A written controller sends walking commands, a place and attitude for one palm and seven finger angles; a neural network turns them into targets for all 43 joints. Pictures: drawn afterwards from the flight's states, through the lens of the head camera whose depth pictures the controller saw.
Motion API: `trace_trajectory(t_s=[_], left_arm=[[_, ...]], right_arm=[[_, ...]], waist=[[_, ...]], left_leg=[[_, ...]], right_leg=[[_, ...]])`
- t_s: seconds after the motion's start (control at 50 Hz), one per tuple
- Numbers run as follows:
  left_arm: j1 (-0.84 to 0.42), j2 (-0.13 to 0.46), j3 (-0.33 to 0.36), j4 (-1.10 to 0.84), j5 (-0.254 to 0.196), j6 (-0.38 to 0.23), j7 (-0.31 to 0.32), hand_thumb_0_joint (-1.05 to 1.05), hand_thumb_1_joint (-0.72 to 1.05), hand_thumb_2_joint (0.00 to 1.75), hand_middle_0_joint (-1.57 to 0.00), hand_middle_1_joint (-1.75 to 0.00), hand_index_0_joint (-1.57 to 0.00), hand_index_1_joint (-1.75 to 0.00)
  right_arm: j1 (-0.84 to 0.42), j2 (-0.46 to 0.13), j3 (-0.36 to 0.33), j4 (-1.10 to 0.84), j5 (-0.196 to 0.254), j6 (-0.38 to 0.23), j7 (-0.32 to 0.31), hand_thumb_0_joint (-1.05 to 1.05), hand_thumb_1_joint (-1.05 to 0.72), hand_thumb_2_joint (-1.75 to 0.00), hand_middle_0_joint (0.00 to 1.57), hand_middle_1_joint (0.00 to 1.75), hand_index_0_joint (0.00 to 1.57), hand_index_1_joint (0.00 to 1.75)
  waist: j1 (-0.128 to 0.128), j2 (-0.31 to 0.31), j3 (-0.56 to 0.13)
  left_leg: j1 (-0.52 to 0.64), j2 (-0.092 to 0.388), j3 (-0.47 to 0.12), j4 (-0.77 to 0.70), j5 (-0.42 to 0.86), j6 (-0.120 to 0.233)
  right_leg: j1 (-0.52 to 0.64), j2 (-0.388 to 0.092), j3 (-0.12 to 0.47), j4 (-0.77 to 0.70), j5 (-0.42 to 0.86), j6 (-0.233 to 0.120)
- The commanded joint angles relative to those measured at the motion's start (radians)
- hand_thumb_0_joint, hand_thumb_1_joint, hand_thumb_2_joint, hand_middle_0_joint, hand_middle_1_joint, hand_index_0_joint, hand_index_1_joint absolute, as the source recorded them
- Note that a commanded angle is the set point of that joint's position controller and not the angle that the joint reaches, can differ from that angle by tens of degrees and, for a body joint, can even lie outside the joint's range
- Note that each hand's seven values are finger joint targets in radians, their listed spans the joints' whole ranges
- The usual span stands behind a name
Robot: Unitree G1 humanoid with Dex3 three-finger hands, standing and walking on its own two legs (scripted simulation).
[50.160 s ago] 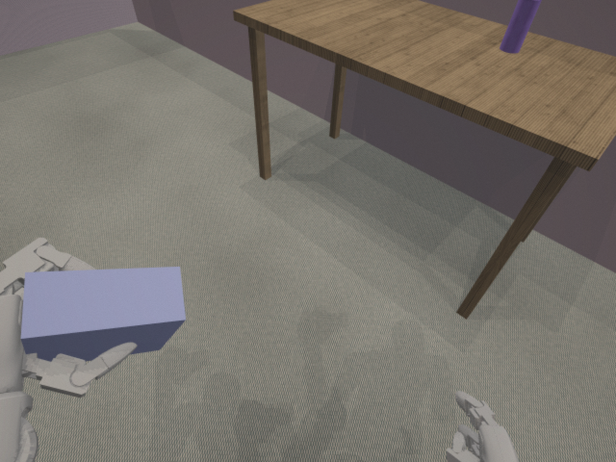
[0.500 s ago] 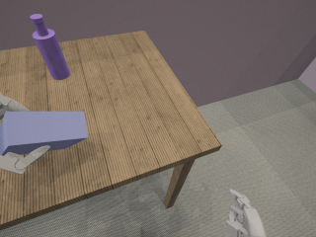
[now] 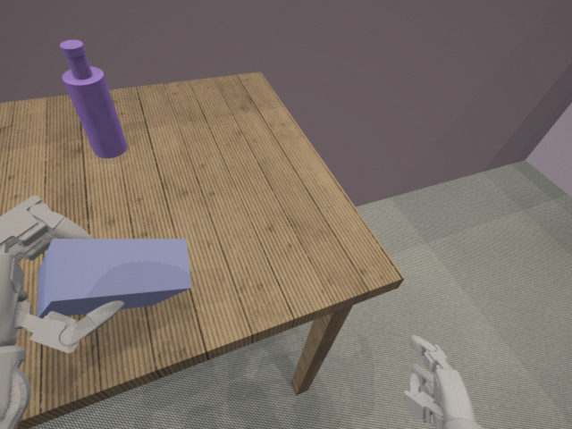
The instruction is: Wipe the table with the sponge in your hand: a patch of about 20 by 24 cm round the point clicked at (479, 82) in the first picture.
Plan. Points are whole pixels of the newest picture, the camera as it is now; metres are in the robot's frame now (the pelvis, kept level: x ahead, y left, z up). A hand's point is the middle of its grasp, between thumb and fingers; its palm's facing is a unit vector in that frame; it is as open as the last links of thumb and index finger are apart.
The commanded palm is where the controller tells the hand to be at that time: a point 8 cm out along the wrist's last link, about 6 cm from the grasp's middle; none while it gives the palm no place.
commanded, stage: come to a stop and stand still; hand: left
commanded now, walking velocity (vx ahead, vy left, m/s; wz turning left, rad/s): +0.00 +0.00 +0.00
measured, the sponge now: (131, 277) +0.25 +0.20 +0.12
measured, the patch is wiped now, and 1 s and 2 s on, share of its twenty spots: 1.00 1.00 1.00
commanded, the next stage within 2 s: look again from close up in 0.06 s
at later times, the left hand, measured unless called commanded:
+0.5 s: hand (56, 291) +0.20 +0.25 +0.16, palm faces +0.38 -0.85 -0.36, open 9.7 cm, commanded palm +0.15 +0.28 +0.17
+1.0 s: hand (108, 292) +0.21 +0.20 +0.16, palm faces +0.34 -0.85 -0.39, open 9.7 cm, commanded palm +0.15 +0.24 +0.17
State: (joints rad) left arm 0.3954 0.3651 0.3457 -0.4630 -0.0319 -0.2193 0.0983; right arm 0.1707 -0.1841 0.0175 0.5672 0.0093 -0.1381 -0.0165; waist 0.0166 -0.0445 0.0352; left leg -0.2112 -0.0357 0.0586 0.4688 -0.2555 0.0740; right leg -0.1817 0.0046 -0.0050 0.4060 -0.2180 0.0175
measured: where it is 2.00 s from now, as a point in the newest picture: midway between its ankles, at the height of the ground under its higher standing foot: outside the picture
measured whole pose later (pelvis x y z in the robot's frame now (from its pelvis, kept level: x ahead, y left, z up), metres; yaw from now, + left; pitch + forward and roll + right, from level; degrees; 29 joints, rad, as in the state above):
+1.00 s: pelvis -0.01 -0.04 +0.00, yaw +0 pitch +0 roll -1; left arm 0.44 0.39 0.37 -0.51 -0.06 -0.16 0.09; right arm 0.18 -0.17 0.00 0.55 0.02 -0.10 -0.01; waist 0.02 -0.03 0.06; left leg -0.24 0.02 0.04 0.48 -0.24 0.02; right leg -0.21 0.06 -0.02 0.41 -0.20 -0.04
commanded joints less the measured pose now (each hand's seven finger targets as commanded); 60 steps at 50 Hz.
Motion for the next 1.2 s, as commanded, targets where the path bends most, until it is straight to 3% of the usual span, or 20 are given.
trace_trajectory(t_s=[0.0,0.26,0.32,0.34,0.42,0.44,0.52,0.54,0.56,0.64,0.66,0.72,0.74,0.82,0.84,0.92,0.94,1.0,1.04,1.18], left_arm=[[-0.065,0.167,0.117,-0.230,-0.021,-0.060,0.017,0.00,0.10,1.30,-1.20,-1.60,-1.20,-1.60],[-0.077,0.153,0.089,-0.228,-0.016,-0.048,0.024,0.00,0.10,1.30,-1.20,-1.60,-1.20,-1.60],[-0.067,0.165,0.111,-0.216,-0.012,-0.044,0.029,0.00,0.10,1.30,-1.20,-1.60,-1.20,-1.60],[-0.064,0.139,0.082,-0.197,-0.016,-0.046,0.024,0.00,0.10,1.30,-1.20,-1.60,-1.20,-1.60],[-0.063,0.180,0.122,-0.232,-0.010,-0.049,0.030,0.00,0.10,1.30,-1.20,-1.60,-1.20,-1.60],[-0.056,0.142,0.089,-0.213,-0.015,-0.050,0.025,0.00,0.10,1.30,-1.20,-1.60,-1.20,-1.60],[-0.050,0.178,0.124,-0.230,-0.011,-0.050,0.030,0.00,0.10,1.30,-1.20,-1.60,-1.20,-1.60],[-0.042,0.144,0.092,-0.199,-0.017,-0.049,0.025,0.00,0.10,1.30,-1.20,-1.60,-1.20,-1.60],[-0.054,0.160,0.105,-0.208,-0.018,-0.047,0.025,0.00,0.10,1.30,-1.20,-1.60,-1.20,-1.60],[-0.090,0.136,0.082,-0.211,-0.022,-0.042,0.019,0.00,0.10,1.30,-1.20,-1.60,-1.20,-1.60],[-0.107,0.159,0.098,-0.230,-0.021,-0.042,0.018,0.00,0.10,1.30,-1.20,-1.60,-1.20,-1.60],[-0.089,0.173,0.115,-0.253,-0.021,-0.035,0.020,0.00,0.10,1.30,-1.20,-1.60,-1.20,-1.60],[-0.074,0.141,0.085,-0.229,-0.027,-0.030,0.015,0.00,0.10,1.30,-1.20,-1.60,-1.20,-1.60],[-0.046,0.188,0.139,-0.274,-0.030,-0.025,0.017,0.00,0.10,1.30,-1.20,-1.60,-1.20,-1.60],[-0.041,0.150,0.103,-0.259,-0.037,-0.022,0.012,0.00,0.10,1.30,-1.20,-1.60,-1.20,-1.60],[-0.004,0.188,0.150,-0.264,-0.044,-0.011,0.011,0.00,0.10,1.30,-1.20,-1.60,-1.20,-1.60],[-0.001,0.161,0.120,-0.251,-0.050,-0.008,0.006,0.00,0.10,1.30,-1.20,-1.60,-1.20,-1.60],[-0.020,0.183,0.137,-0.265,-0.055,-0.004,0.004,0.00,0.10,1.30,-1.20,-1.60,-1.20,-1.60],[-0.016,0.163,0.113,-0.260,-0.059,0.003,0.006,0.00,0.10,1.30,-1.20,-1.60,-1.20,-1.60],[-0.011,0.197,0.139,-0.292,-0.070,0.013,0.015,0.00,0.10,1.30,-1.20,-1.60,-1.20,-1.60]], right_arm=[[-0.054,-0.139,-0.054,-0.153,0.001,-0.035,-0.016,0.00,-0.90,-0.90,0.20,0.30,0.20,0.30],[-0.061,-0.140,-0.052,-0.148,0.002,-0.041,-0.024,0.00,-0.90,-0.90,0.20,0.30,0.20,0.30],[-0.072,-0.137,-0.051,-0.144,0.007,-0.042,-0.027,0.00,-0.90,-0.90,0.20,0.30,0.20,0.30],[-0.063,-0.139,-0.048,-0.142,0.001,-0.037,-0.026,0.00,-0.90,-0.90,0.20,0.30,0.20,0.30],[-0.078,-0.139,-0.053,-0.144,0.007,-0.046,-0.027,0.00,-0.90,-0.90,0.20,0.30,0.20,0.30],[-0.063,-0.140,-0.048,-0.142,0.001,-0.040,-0.026,0.00,-0.90,-0.90,0.20,0.30,0.20,0.30],[-0.075,-0.139,-0.055,-0.142,0.008,-0.047,-0.027,0.00,-0.90,-0.90,0.20,0.30,0.20,0.30],[-0.060,-0.136,-0.049,-0.139,0.002,-0.040,-0.027,0.00,-0.90,-0.90,0.20,0.30,0.20,0.30],[-0.056,-0.139,-0.056,-0.143,0.005,-0.040,-0.027,0.00,-0.90,-0.90,0.20,0.30,0.20,0.30],[-0.060,-0.136,-0.056,-0.140,0.005,-0.031,-0.023,0.00,-0.90,-0.90,0.20,0.30,0.20,0.30],[-0.057,-0.138,-0.063,-0.148,0.007,-0.032,-0.021,0.00,-0.90,-0.90,0.20,0.30,0.20,0.30],[-0.075,-0.131,-0.063,-0.152,0.012,-0.034,-0.013,0.00,-0.90,-0.90,0.20,0.30,0.20,0.30],[-0.060,-0.130,-0.060,-0.153,0.004,-0.026,-0.010,0.00,-0.90,-0.90,0.20,0.30,0.20,0.30],[-0.074,-0.132,-0.071,-0.161,0.013,-0.025,-0.003,0.00,-0.90,-0.90,0.20,0.30,0.20,0.30],[-0.056,-0.131,-0.067,-0.161,0.006,-0.017,-0.002,0.00,-0.90,-0.90,0.20,0.30,0.20,0.30],[-0.070,-0.131,-0.074,-0.167,0.012,-0.016,-0.007,0.00,-0.90,-0.90,0.20,0.30,0.20,0.30],[-0.057,-0.133,-0.073,-0.164,0.004,-0.009,-0.009,0.00,-0.90,-0.90,0.20,0.30,0.20,0.30],[-0.051,-0.139,-0.085,-0.169,0.006,-0.009,-0.015,0.00,-0.90,-0.90,0.20,0.30,0.20,0.30],[-0.055,-0.135,-0.077,-0.161,0.004,-0.006,-0.019,0.00,-0.90,-0.90,0.20,0.30,0.20,0.30],[-0.048,-0.138,-0.090,-0.163,0.008,-0.001,-0.028,0.00,-0.90,-0.90,0.20,0.30,0.20,0.30]], waist=[[0.003,0.108,-0.154],[0.004,0.132,-0.133],[0.006,0.096,-0.124],[0.003,0.088,-0.113],[0.006,0.122,-0.129],[0.003,0.120,-0.121],[0.006,0.124,-0.129],[0.002,0.104,-0.111],[0.003,0.096,-0.113],[-0.002,0.138,-0.103],[0.000,0.149,-0.107],[0.002,0.161,-0.130],[-0.001,0.156,-0.121],[0.003,0.150,-0.152],[-0.003,0.149,-0.145],[0.001,0.117,-0.151],[-0.005,0.116,-0.146],[-0.006,0.097,-0.149],[-0.011,0.095,-0.135],[-0.017,0.038,-0.137]], left_leg=[[0.013,0.119,-0.114,-0.099,0.281,-0.070],[-0.011,0.117,-0.128,-0.147,0.156,-0.070],[-0.019,0.113,-0.123,-0.152,0.097,-0.066],[-0.037,0.112,-0.132,-0.165,0.072,-0.063],[-0.028,0.111,-0.123,-0.158,0.076,-0.063],[-0.047,0.108,-0.135,-0.169,0.076,-0.062],[-0.027,0.111,-0.126,-0.159,0.069,-0.062],[-0.043,0.114,-0.139,-0.178,0.060,-0.065],[-0.044,0.124,-0.149,-0.183,0.065,-0.071],[-0.025,0.155,-0.164,-0.206,0.096,-0.084],[-0.021,0.168,-0.172,-0.204,0.117,-0.085],[0.026,0.177,-0.145,-0.170,0.183,-0.084],[-0.004,0.186,-0.163,-0.176,0.176,-0.077],[0.036,0.185,-0.126,-0.121,0.235,-0.074],[0.000,0.184,-0.143,-0.125,0.226,-0.068],[0.021,0.186,-0.115,-0.081,0.197,-0.056],[0.001,0.184,-0.116,-0.076,0.174,-0.051],[0.002,0.174,-0.109,-0.039,0.141,-0.049],[0.003,0.157,-0.093,-0.032,0.081,-0.048],[0.017,0.114,-0.060,0.064,0.007,-0.047]], right_leg=[[0.105,-0.043,0.039,-0.007,0.246,-0.035],[0.111,-0.037,0.030,-0.025,0.174,-0.029],[0.102,-0.034,0.038,-0.040,0.149,-0.028],[0.103,-0.033,0.030,-0.046,0.128,-0.027],[0.113,-0.034,0.036,-0.037,0.144,-0.027],[0.122,-0.033,0.023,-0.039,0.137,-0.028],[0.111,-0.036,0.036,-0.039,0.139,-0.028],[0.106,-0.028,0.021,-0.044,0.120,-0.026],[0.113,-0.025,0.024,-0.037,0.119,-0.024],[0.077,-0.004,0.006,0.001,0.090,-0.019],[0.080,-0.007,0.008,0.011,0.092,-0.018],[0.052,-0.005,0.001,0.019,0.092,-0.018],[0.063,-0.005,-0.003,0.016,0.081,-0.018],[0.049,-0.009,0.005,0.006,0.127,-0.021],[0.067,-0.008,0.001,0.007,0.122,-0.021],[0.033,-0.020,0.030,-0.010,0.157,-0.027],[0.038,-0.023,0.033,-0.019,0.156,-0.027],[0.026,-0.042,0.072,-0.026,0.177,-0.038],[-0.010,-0.044,0.080,-0.046,0.134,-0.042],[-0.080,-0.099,0.152,-0.099,0.041,-0.065]])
